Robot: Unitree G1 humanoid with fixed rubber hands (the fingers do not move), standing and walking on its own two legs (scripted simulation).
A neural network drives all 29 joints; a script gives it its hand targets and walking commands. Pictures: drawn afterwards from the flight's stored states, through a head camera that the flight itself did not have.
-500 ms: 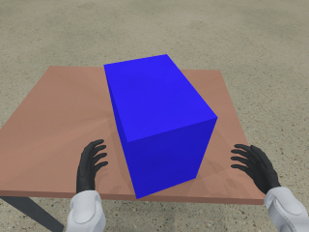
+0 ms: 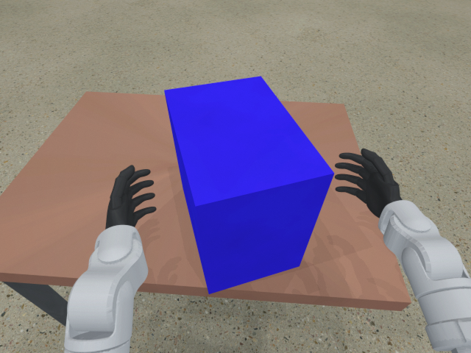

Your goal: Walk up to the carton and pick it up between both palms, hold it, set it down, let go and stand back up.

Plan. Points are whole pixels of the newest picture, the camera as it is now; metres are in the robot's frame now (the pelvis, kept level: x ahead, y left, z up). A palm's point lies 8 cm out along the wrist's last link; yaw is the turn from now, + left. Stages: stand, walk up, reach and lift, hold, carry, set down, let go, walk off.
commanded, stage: reach and lift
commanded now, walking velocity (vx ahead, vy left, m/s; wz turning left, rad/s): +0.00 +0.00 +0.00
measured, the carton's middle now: (235, 183) +0.42 +0.05 +0.06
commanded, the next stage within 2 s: none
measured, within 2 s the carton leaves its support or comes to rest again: neither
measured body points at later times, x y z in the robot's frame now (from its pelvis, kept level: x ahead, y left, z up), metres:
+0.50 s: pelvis +0.00 +0.01 +0.00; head +0.02 +0.01 +0.45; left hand +0.32 +0.21 +0.17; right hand +0.42 -0.17 +0.18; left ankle +0.02 +0.17 -0.74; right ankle +0.02 -0.05 -0.74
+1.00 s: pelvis +0.01 +0.01 +0.00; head +0.04 +0.00 +0.45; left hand +0.37 +0.22 +0.20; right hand +0.47 -0.14 +0.21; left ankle +0.02 +0.17 -0.74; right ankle +0.02 -0.05 -0.74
